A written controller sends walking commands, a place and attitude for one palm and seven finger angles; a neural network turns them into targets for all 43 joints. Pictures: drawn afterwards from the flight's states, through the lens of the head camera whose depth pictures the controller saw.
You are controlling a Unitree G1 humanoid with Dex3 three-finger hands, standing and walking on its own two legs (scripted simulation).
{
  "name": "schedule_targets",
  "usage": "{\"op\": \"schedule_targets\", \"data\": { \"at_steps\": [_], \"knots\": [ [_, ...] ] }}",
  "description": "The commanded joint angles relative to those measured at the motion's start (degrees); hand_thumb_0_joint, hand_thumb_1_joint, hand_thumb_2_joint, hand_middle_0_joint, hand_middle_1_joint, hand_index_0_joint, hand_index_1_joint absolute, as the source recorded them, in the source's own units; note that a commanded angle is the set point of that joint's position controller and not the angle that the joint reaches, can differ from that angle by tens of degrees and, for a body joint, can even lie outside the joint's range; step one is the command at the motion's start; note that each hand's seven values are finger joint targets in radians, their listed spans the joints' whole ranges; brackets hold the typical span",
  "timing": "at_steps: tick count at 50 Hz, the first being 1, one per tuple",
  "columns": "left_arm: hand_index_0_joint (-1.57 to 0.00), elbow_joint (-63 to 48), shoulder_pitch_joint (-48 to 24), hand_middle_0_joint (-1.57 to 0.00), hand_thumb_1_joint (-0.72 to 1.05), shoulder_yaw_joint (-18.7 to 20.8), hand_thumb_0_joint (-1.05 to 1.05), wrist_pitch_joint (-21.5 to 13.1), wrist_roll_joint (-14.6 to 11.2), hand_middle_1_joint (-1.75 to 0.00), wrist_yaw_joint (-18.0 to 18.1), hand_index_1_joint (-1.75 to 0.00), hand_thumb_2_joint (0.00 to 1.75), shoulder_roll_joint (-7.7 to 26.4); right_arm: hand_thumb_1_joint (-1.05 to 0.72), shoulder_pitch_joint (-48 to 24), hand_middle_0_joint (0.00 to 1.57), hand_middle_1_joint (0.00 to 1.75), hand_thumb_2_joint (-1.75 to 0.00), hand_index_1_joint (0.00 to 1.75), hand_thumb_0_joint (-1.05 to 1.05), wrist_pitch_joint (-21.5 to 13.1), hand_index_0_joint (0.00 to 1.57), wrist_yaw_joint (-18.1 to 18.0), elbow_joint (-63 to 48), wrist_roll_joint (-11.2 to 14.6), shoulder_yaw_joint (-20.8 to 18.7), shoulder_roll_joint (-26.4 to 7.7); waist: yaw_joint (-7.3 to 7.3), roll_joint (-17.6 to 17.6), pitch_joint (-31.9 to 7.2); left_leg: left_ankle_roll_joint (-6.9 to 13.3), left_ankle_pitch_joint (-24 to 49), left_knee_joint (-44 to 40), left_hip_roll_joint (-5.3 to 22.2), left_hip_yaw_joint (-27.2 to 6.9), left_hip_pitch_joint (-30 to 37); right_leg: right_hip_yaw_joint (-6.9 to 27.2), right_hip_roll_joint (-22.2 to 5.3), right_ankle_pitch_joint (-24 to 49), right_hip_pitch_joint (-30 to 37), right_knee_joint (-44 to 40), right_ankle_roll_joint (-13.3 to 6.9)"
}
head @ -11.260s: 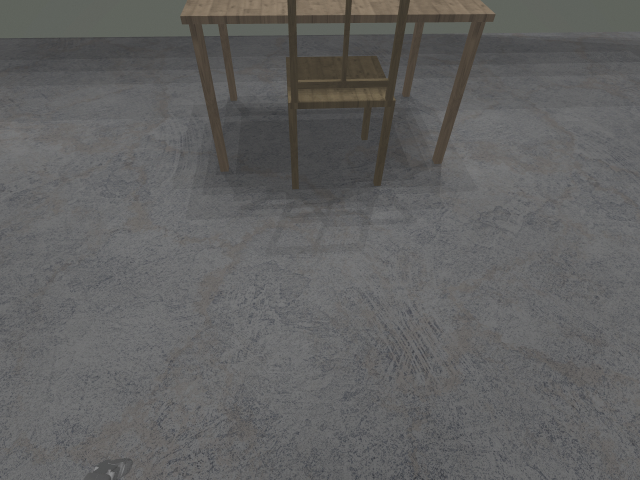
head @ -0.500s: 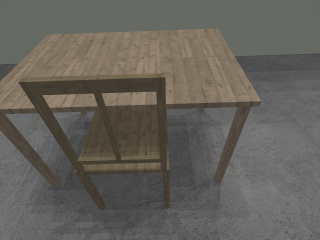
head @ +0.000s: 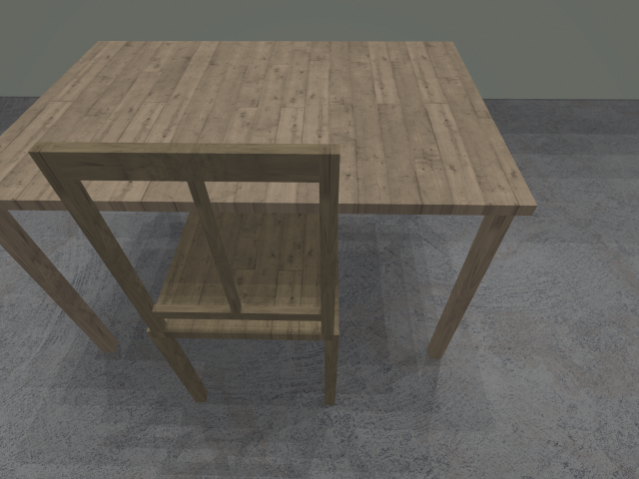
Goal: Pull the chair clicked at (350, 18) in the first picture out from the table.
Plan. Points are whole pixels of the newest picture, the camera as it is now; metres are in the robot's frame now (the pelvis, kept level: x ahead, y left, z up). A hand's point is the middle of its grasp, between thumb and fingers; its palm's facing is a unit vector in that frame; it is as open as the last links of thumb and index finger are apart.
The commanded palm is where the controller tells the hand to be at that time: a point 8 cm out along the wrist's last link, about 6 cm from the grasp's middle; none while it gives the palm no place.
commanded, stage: look again from close up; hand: left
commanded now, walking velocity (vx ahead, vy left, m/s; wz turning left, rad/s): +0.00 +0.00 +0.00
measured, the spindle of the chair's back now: (219, 255) +0.48 +0.21 -0.05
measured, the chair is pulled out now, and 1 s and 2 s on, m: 0.00 0.00 0.00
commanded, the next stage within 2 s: raise the hand toward the chair's back in 0.72 s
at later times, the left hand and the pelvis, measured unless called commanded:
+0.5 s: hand out of the picture +0.03 +0.16 -0.17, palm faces +0.05 -0.98 -0.20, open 7.3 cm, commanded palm none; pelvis +0.03 -0.01 +0.00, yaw +1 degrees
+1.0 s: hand (185, 434) +0.18 +0.18 -0.04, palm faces +0.27 -0.95 -0.15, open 7.6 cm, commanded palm +0.12 +0.22 -0.07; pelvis +0.00 -0.01 -0.01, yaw +4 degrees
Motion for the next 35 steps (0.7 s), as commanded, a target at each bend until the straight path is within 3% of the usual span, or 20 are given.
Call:
{"op": "schedule_targets", "data": {
  "at_steps": [1, 8, 21, 26, 32, 35],
  "knots": [
    [-0.20, -1.64, 2.80, -0.20, 0.90, 0.94, 0.00, -1.16, 0.28, -0.30, 0.69, -0.30, 0.90, 6.26, -0.90, 4.18, 0.20, 0.30, -0.90, 0.30, 0.00, -0.84, 0.20, -0.74, -0.44, 0.07, -0.48, -4.47, -0.20, -1.11, 2.35, 0.85, 6.57, -6.36, 6.38, -5.86, -4.38, 5.18, -4.11, 7.27, 3.57, -3.64, -2.91],
    [-0.20, -1.09, 2.19, -0.20, 0.90, 0.98, 0.00, -1.20, 0.35, -0.30, 0.78, -0.30, 0.90, 6.32, -0.90, 2.83, 0.20, 0.30, -0.90, 0.30, 0.00, -0.78, 0.20, -1.00, 0.31, 0.02, -0.61, -4.28, -0.07, -1.77, 3.45, 0.59, 9.64, -5.99, 6.39, -5.77, -3.67, 4.77, -4.38, 11.28, 4.16, -3.48, -2.90],
    [-0.20, -1.55, 0.82, -0.20, 0.90, 1.38, 0.00, -1.28, 0.23, -0.30, 0.72, -0.30, 0.90, 7.63, -0.90, 2.30, 0.20, 0.30, -0.90, 0.30, 0.00, -0.86, 0.20, -1.12, 0.78, -0.19, -0.79, -4.81, 0.05, -0.58, 1.00, 0.23, 13.38, -5.71, 6.58, -5.73, -1.62, 4.19, -4.76, 15.44, 6.78, -2.95, -3.27],
    [-0.20, -1.66, 0.39, -0.20, 0.90, 1.51, 0.00, -1.19, 0.21, -0.30, 0.72, -0.30, 0.90, 7.70, -0.90, 2.41, 0.20, 0.30, -0.90, 0.30, 0.00, -0.91, 0.20, -1.21, 0.94, -0.18, -0.79, -4.97, 0.15, -0.59, 0.69, 0.22, 14.79, -5.74, 6.81, -5.77, -1.06, 3.79, -4.65, 15.64, 7.13, -2.65, -3.31],
    [-0.20, -1.64, -0.25, -0.20, 0.90, 1.47, 0.00, -0.81, 0.25, -0.30, 0.64, -0.30, 0.90, 7.58, -0.90, 2.35, 0.20, 0.30, -0.90, 0.30, 0.00, -0.58, 0.20, -1.18, 1.21, -0.23, -0.74, -4.42, 0.29, -0.87, 4.10, 0.27, 10.70, -7.10, 6.70, -6.18, -2.94, 3.68, -4.14, 10.35, 5.70, -3.97, -3.17],
    [-0.20, -1.60, 0.10, -0.20, 0.90, 1.50, 0.00, -0.91, 0.26, -0.30, 0.65, -0.30, 0.90, 7.61, -0.90, 2.65, 0.20, 0.30, -0.90, 0.30, 0.00, -0.71, 0.20, -1.13, 1.37, -0.22, -0.71, -4.43, 0.29, -1.01, 3.02, 0.30, 10.74, -6.85, 6.52, -6.20, -2.35, 4.03, -4.39, 10.67, 6.01, -4.13, -3.23]
  ]
}}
